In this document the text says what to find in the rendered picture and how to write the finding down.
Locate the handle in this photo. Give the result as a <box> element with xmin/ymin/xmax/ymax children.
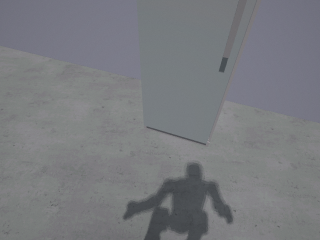
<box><xmin>223</xmin><ymin>0</ymin><xmax>247</xmax><ymax>58</ymax></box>

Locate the fridge door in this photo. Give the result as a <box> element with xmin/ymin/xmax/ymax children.
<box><xmin>136</xmin><ymin>0</ymin><xmax>257</xmax><ymax>144</ymax></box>

